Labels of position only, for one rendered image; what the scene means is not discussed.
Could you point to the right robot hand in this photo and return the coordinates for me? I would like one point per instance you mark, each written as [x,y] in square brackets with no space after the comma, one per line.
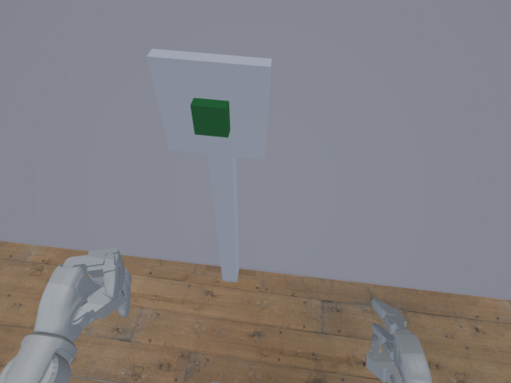
[404,360]

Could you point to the robot left forearm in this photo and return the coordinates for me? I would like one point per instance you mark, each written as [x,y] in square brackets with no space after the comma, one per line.
[42,358]

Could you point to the button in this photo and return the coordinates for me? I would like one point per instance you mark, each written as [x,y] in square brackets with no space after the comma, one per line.
[210,117]

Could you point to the left robot hand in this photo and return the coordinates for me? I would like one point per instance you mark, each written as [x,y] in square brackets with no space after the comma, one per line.
[61,310]

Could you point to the panel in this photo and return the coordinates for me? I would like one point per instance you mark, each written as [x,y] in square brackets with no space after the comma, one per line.
[180,76]

